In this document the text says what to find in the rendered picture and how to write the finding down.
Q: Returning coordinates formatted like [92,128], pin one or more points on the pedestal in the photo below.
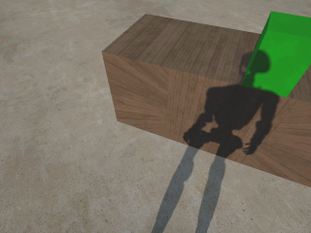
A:
[182,80]

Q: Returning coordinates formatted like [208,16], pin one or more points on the carton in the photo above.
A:
[282,54]

